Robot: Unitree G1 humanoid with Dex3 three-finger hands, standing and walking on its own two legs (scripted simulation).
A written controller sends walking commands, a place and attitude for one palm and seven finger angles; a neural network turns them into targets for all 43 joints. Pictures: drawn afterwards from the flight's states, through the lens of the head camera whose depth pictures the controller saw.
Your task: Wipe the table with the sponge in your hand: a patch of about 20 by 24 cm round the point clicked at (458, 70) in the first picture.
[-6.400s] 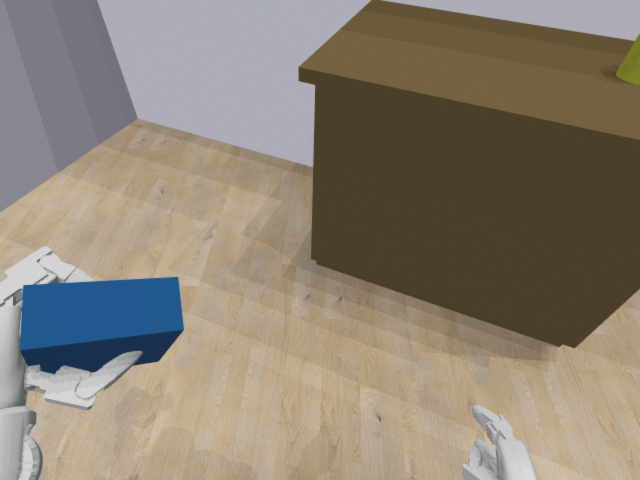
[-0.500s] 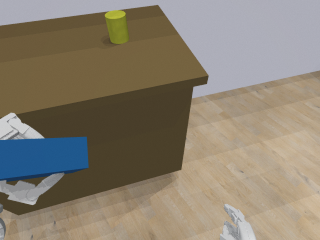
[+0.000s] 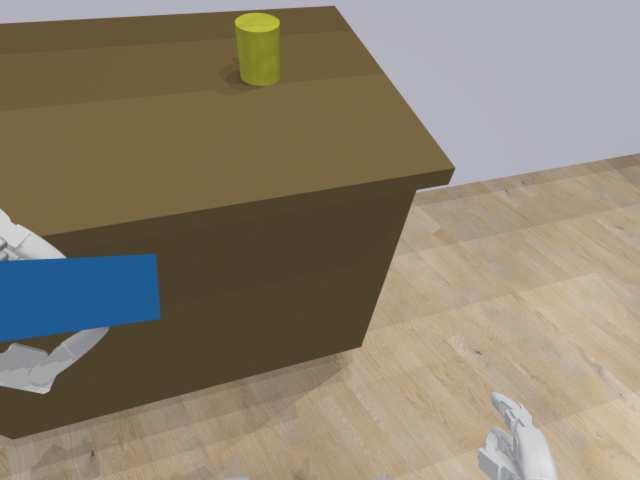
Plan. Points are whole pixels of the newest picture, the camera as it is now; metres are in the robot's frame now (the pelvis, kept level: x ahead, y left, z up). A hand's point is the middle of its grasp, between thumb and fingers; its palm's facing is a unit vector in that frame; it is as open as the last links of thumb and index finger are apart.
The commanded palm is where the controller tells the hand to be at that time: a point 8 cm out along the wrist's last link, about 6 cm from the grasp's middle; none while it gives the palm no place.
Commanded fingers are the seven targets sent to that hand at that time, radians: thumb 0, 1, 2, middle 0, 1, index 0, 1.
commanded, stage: come to a stop and stand still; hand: left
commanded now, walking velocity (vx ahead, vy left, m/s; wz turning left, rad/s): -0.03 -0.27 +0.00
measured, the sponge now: (88, 298) +0.23 +0.22 +0.18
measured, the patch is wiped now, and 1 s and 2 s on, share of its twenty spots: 0.00 0.00 0.00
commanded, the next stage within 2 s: look again from close up in 1.72 s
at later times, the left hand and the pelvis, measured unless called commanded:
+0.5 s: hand (95, 335) +0.20 +0.20 +0.17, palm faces +0.33 -0.84 -0.43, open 9.1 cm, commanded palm +0.14 +0.24 +0.19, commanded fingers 0.00 0.10 1.30 -1.20 -1.60 -1.20 -1.60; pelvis -0.04 -0.03 +0.00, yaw -2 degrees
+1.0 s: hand (48, 367) +0.18 +0.23 +0.16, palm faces +0.31 -0.88 -0.37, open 9.1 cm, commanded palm +0.13 +0.27 +0.19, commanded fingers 0.00 0.10 1.30 -1.20 -1.60 -1.20 -1.60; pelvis -0.05 +0.00 +0.02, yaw -3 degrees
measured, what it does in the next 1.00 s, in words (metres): steps on the spot: right foot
